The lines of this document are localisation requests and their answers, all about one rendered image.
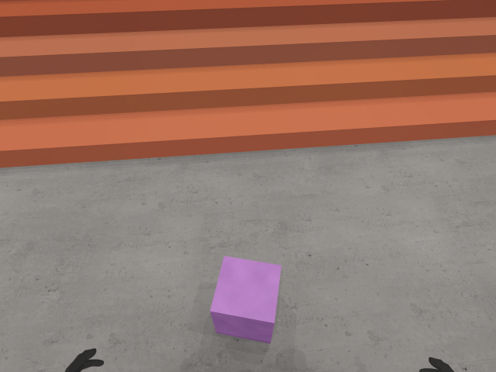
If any robot left hand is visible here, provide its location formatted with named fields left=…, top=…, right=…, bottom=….
left=65, top=348, right=104, bottom=372

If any carton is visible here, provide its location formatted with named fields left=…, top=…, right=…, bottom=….
left=210, top=256, right=281, bottom=343

